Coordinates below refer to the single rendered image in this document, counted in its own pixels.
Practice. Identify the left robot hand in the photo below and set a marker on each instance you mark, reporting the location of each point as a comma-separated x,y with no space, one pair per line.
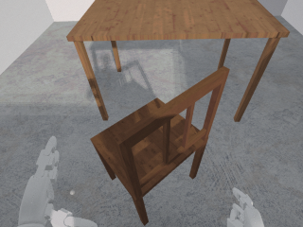
35,207

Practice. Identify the chair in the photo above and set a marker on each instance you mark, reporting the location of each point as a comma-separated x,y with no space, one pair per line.
144,147

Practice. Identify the right robot hand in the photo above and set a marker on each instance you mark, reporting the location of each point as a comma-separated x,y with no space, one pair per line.
248,214

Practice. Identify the table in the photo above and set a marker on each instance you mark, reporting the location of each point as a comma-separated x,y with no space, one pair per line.
145,20

